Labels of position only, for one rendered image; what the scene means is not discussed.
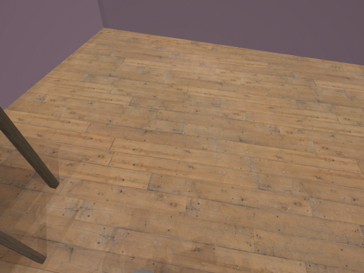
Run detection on table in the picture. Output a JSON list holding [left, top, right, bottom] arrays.
[[0, 107, 59, 189]]

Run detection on chair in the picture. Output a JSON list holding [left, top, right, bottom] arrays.
[[0, 230, 47, 264]]

